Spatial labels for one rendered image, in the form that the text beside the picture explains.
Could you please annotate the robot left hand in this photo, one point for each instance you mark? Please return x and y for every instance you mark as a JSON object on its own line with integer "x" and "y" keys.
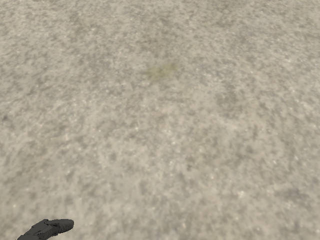
{"x": 45, "y": 229}

